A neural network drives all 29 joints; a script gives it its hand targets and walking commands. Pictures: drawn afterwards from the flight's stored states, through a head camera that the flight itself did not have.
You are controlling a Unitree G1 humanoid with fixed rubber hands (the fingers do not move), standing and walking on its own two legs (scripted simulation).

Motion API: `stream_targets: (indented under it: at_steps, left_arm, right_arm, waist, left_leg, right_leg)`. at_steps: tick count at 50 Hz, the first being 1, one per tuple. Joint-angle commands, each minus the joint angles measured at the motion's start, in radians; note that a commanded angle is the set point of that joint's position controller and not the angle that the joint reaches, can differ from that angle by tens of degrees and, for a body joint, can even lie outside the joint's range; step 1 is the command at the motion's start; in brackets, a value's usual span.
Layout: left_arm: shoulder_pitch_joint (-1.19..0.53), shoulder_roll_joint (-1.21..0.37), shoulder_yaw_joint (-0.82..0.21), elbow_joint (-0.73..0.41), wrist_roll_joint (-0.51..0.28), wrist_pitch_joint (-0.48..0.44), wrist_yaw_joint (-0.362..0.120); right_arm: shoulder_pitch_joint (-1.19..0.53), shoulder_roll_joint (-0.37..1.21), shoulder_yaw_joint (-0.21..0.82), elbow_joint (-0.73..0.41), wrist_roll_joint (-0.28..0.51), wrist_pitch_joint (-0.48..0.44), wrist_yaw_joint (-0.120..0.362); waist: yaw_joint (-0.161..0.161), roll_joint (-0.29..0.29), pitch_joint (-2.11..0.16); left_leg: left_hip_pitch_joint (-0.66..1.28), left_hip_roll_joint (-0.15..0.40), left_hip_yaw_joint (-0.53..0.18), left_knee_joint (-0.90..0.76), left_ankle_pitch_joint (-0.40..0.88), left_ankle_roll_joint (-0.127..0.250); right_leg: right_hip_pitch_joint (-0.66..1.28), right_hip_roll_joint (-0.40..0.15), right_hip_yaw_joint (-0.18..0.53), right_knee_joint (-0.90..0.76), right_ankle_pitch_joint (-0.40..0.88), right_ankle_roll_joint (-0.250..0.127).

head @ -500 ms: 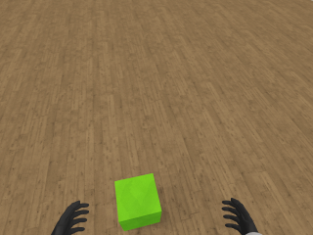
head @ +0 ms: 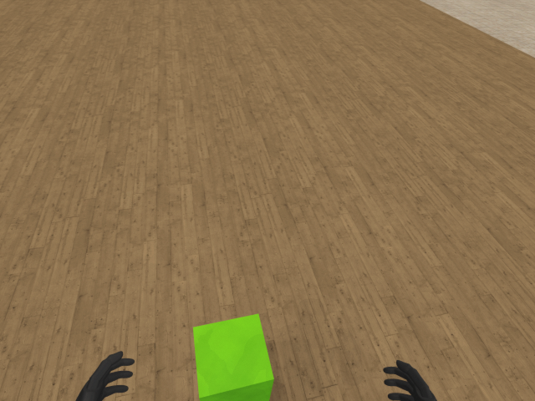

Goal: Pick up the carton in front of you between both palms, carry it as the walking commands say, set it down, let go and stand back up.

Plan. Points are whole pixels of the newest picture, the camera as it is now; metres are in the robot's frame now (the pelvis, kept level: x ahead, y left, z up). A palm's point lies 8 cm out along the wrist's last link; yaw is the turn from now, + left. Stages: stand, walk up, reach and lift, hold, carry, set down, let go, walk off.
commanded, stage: stand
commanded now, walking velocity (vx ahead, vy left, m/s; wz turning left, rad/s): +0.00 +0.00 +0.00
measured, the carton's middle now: (232, 366) +0.40 +0.08 -0.65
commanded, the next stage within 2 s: none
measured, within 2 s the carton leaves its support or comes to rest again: neither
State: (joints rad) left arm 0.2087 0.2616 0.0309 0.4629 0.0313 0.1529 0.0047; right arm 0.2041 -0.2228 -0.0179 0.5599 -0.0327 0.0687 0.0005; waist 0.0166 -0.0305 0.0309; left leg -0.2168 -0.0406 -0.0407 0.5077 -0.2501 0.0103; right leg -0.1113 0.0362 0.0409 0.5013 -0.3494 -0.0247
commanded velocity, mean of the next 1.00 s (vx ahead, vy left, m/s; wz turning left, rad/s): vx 0.00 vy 0.00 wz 0.00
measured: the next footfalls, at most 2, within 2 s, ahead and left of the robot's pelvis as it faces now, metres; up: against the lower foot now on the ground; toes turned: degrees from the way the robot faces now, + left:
none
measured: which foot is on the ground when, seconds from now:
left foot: down 0.00-1.00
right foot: down 0.00-1.00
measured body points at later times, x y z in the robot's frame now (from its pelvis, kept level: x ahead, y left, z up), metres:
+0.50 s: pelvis +0.02 +0.03 +0.00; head +0.03 +0.05 +0.45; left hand +0.17 +0.31 -0.11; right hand +0.14 -0.27 -0.09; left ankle +0.02 +0.11 -0.74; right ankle -0.05 -0.10 -0.74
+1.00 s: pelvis +0.00 +0.03 +0.01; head +0.00 +0.04 +0.46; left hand +0.12 +0.32 -0.11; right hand +0.10 -0.29 -0.09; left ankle +0.02 +0.11 -0.74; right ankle -0.05 -0.10 -0.74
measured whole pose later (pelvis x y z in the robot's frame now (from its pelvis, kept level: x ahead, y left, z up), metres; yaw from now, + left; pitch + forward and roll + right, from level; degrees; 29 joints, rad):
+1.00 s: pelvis +0.00 +0.03 +0.01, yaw -2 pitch -2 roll +0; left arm 0.18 0.38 0.01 0.92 0.02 -0.01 0.02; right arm 0.13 -0.36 -0.02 0.99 -0.02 -0.01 -0.01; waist -0.01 -0.04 0.01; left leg -0.16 -0.05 0.00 0.39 -0.20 0.04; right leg -0.05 0.01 0.08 0.35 -0.27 0.01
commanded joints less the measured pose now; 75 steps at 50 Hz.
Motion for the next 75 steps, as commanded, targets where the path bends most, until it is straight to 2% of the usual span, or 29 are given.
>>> stream_targets:
  at_steps: [1, 3, 9, 14, 19, 30, 51, 75]
  left_arm:
    - [-0.069, 0.161, 0.051, -0.014, 0.018, -0.099, 0.014]
    - [-0.054, 0.16, 0.052, 0.021, 0.015, -0.124, 0.005]
    - [-0.032, 0.186, 0.047, 0.114, 0.008, -0.153, 0.011]
    - [-0.023, 0.207, 0.038, 0.176, 0.003, -0.156, 0.02]
    - [-0.022, 0.218, 0.029, 0.223, 0.0, -0.157, 0.024]
    - [-0.041, 0.233, 0.017, 0.296, -0.005, -0.163, 0.026]
    - [-0.063, 0.265, 0.004, 0.417, -0.009, -0.172, 0.02]
    - [-0.084, 0.286, -0.004, 0.484, -0.015, -0.175, 0.017]
  right_arm:
    - [-0.026, -0.205, -0.07, 0.013, -0.036, -0.05, -0.019]
    - [-0.064, -0.2, -0.069, 0.037, -0.025, -0.066, -0.015]
    - [-0.07, -0.222, -0.065, 0.106, -0.009, -0.083, -0.015]
    - [-0.066, -0.252, -0.059, 0.159, -0.004, -0.085, -0.021]
    - [-0.07, -0.268, -0.054, 0.199, -0.001, -0.084, -0.025]
    - [-0.097, -0.282, -0.045, 0.27, 0.006, -0.086, -0.026]
    - [-0.121, -0.31, -0.036, 0.394, 0.015, -0.09, -0.018]
    - [-0.134, -0.329, -0.026, 0.458, 0.022, -0.092, -0.016]
  waist:
    - [-0.029, 0.0, 0.008]
    - [-0.014, 0.058, -0.011]
    - [-0.011, 0.049, -0.089]
    - [-0.017, 0.057, -0.106]
    - [-0.02, 0.05, -0.101]
    - [-0.023, 0.028, -0.075]
    - [-0.024, 0.026, -0.034]
    - [-0.022, 0.028, -0.033]
  left_leg:
    - [-0.008, 0.083, -0.067, -0.078, -0.08, -0.002]
    - [-0.042, 0.095, -0.088, -0.101, -0.08, 0.009]
    - [0.038, 0.116, -0.087, -0.066, 0.222, 0.018]
    - [0.096, 0.126, -0.086, -0.067, 0.347, 0.016]
    - [0.124, 0.132, -0.085, -0.074, 0.4, 0.017]
    - [0.125, 0.135, -0.088, -0.105, 0.354, 0.016]
    - [0.126, 0.141, -0.101, -0.181, 0.217, 0.016]
    - [0.135, 0.146, -0.113, -0.195, 0.237, 0.017]
  right_leg:
    - [-0.187, -0.078, 0.105, -0.141, -0.097, 0.016]
    - [-0.138, -0.072, 0.093, -0.106, -0.016, 0.014]
    - [-0.058, -0.081, 0.088, -0.082, 0.218, 0.026]
    - [-0.042, -0.084, 0.083, -0.076, 0.299, 0.028]
    - [-0.041, -0.089, 0.081, -0.081, 0.326, 0.027]
    - [-0.03, -0.107, 0.093, -0.123, 0.305, 0.023]
    - [-0.029, -0.125, 0.115, -0.21, 0.218, 0.017]
    - [-0.014, -0.134, 0.112, -0.237, 0.223, 0.011]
